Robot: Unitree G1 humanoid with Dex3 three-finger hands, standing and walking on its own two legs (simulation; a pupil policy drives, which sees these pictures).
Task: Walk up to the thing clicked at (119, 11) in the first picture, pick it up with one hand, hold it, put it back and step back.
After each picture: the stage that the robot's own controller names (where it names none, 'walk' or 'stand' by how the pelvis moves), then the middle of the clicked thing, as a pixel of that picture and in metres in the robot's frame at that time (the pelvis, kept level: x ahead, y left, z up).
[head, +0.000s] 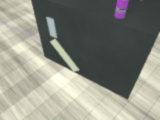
stand; (121, 7) +0.96 -0.23 +0.00
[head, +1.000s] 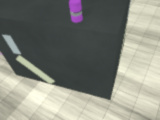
walk; (75, 10) +0.87 +0.09 +0.02
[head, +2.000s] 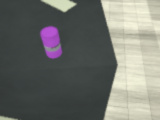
stand; (51, 43) +0.54 +0.15 +0.03
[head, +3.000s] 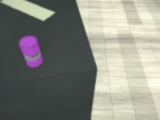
stand; (31, 52) +0.51 +0.23 +0.02
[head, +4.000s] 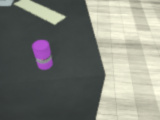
stand; (43, 55) +0.52 +0.19 +0.00
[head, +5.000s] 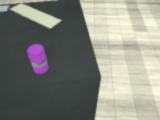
stand; (38, 59) +0.51 +0.21 -0.01
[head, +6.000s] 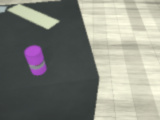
stand; (36, 60) +0.50 +0.22 -0.01
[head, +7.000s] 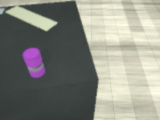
rise first; (34, 63) +0.49 +0.22 -0.01
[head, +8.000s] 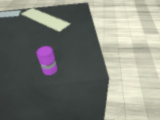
rise first; (47, 61) +0.51 +0.21 +0.00
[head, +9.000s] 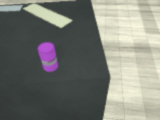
go down; (48, 57) +0.51 +0.20 +0.00
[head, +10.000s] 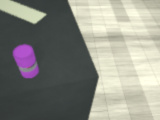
go down; (26, 62) +0.47 +0.19 +0.02
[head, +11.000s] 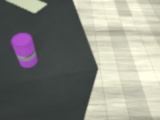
close in; (25, 51) +0.49 +0.19 +0.03
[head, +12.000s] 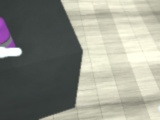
close; out of the picture +0.52 +0.22 +0.06
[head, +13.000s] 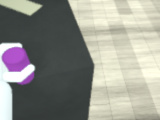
lift; (19, 66) +0.41 +0.20 +0.08
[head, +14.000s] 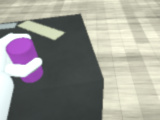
lift; (26, 61) +0.33 +0.17 +0.21
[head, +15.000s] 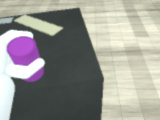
hold; (27, 60) +0.33 +0.16 +0.21
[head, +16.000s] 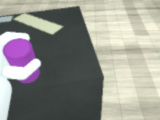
crouch; (23, 62) +0.33 +0.18 +0.20
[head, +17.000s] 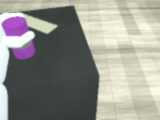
crouch; (20, 38) +0.43 +0.20 +0.20
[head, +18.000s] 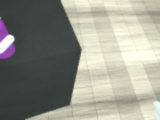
lower; out of the picture +0.50 +0.21 +0.05
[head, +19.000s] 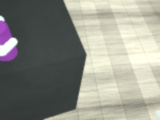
lower; (1, 41) +0.49 +0.21 +0.06
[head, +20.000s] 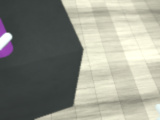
lower; out of the picture +0.50 +0.22 +0.07
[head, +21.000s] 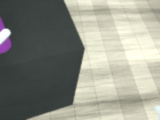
lower; out of the picture +0.51 +0.22 +0.07
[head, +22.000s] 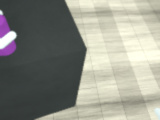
loosen; out of the picture +0.51 +0.21 +0.07
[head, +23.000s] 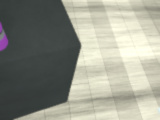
withdraw; out of the picture +0.51 +0.22 +0.07
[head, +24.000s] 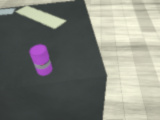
sink last; (41, 60) +0.49 +0.21 +0.03
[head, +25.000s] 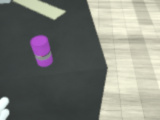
stand; (42, 51) +0.51 +0.20 +0.03
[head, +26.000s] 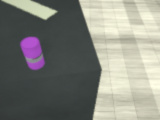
stand; (33, 53) +0.49 +0.21 +0.04
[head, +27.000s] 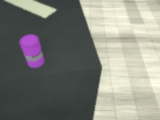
stand; (32, 51) +0.50 +0.21 +0.05
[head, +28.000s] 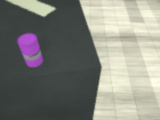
stand; (31, 50) +0.49 +0.22 +0.05
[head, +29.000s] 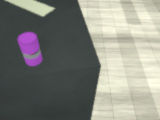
stand; (30, 49) +0.50 +0.21 +0.06
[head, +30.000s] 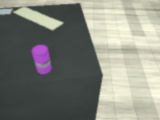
stand; (42, 59) +0.52 +0.20 +0.00
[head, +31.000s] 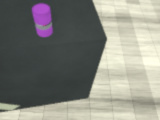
walk; (43, 21) +0.61 +0.15 +0.03
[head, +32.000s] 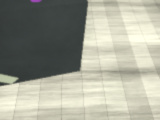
walk; out of the picture +0.83 +0.28 +0.02
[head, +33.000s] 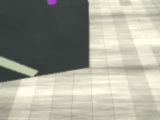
stand; out of the picture +1.13 +0.27 +0.01
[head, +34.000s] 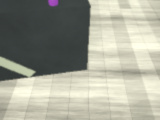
stand; out of the picture +1.12 +0.23 +0.00
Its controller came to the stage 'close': yes
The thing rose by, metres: 0.23
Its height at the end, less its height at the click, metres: +0.00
